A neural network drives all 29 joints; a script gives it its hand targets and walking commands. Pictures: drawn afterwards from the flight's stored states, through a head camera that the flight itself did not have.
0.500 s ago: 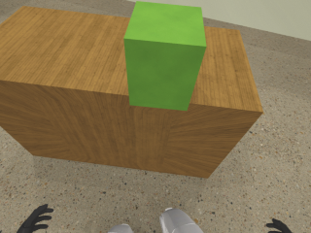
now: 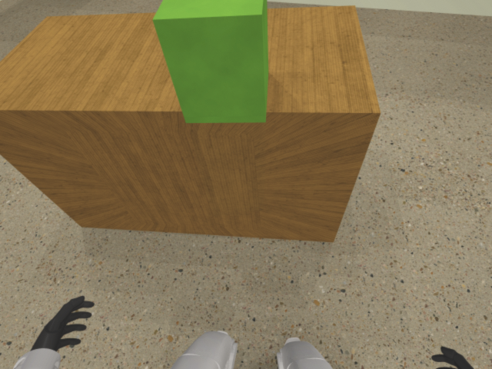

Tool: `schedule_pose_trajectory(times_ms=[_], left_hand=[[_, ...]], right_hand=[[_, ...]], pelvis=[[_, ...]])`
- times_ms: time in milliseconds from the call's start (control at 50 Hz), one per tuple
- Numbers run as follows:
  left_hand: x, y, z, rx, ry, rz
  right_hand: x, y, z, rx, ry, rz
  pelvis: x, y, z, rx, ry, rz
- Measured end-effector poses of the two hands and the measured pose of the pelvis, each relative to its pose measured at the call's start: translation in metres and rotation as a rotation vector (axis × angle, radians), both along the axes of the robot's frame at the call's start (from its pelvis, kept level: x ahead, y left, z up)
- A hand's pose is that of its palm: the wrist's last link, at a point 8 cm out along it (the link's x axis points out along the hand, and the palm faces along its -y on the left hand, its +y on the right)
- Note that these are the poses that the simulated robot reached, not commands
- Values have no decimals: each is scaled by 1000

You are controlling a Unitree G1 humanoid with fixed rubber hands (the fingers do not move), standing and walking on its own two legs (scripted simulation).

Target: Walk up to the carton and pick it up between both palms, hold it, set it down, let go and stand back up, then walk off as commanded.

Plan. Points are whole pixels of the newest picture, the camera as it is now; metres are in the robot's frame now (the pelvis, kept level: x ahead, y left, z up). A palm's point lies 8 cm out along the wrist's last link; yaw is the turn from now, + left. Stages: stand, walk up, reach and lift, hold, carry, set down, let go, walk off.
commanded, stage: walk off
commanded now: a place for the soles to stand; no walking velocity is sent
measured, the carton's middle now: (223, 51) +0.75 +0.05 +0.09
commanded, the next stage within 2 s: stand in 1.82 s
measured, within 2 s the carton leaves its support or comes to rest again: neither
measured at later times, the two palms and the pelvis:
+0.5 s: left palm out of the picture -0.02 +0.40 -0.08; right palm out of the picture -0.03 -0.25 -0.05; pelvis -0.13 +0.09 +0.00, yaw +1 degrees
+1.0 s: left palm out of the picture -0.07 +0.38 -0.03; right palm out of the picture -0.16 -0.26 -0.09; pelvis -0.23 +0.08 +0.00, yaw -2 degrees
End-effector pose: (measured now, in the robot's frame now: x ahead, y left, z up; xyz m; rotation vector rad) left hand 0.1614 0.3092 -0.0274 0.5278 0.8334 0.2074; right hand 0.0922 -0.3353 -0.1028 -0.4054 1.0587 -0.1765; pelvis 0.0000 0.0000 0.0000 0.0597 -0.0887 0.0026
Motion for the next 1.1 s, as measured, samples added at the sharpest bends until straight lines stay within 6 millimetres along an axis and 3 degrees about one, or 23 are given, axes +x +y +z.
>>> schedule_pose_trajectory(times_ms=[120, 220, 320, 400, 520, 640, 780, 860, 980, 1100], left_hand=[[-37, 14, -6, -8, -12, 28], [-74, 36, -22, -35, -9, 53], [-109, 67, -46, -75, 3, 62], [-137, 82, -47, -94, 43, 57], [-194, 97, -51, -106, 146, 67], [-234, 101, -54, -87, 193, 59], [-254, 85, -47, -43, 164, 19], [-265, 77, -31, -23, 135, 4], [-235, 74, -7, -14, 15, -32], [-218, 81, -14, -70, -51, -52]], right_hand=[[-20, 12, -1, -3, -4, 32], [-43, 32, 0, -19, 0, 57], [-82, 61, 4, -49, 19, 55], [-116, 78, 26, -74, 15, 11], [-130, 86, 53, -120, -41, -5], [-161, 86, 47, -109, -57, -32], [-209, 70, 21, -63, -79, -79], [-226, 69, 15, -39, -70, -81], [-252, 74, 9, -17, -24, -53], [-253, 86, 16, -52, -28, -22]], pelvis=[[-30, 10, -5, -9, -6, 29], [-58, 29, -12, -38, -7, 49], [-89, 61, -21, -69, -9, 46], [-108, 77, -8, -108, -11, 20], [-131, 89, 4, -120, 15, -6], [-156, 91, 0, -105, 4, -34], [-192, 76, -11, -62, -21, -73], [-210, 71, -5, -37, -42, -62], [-229, 75, 1, -32, -1, -37], [-235, 88, -3, -66, 21, -7]])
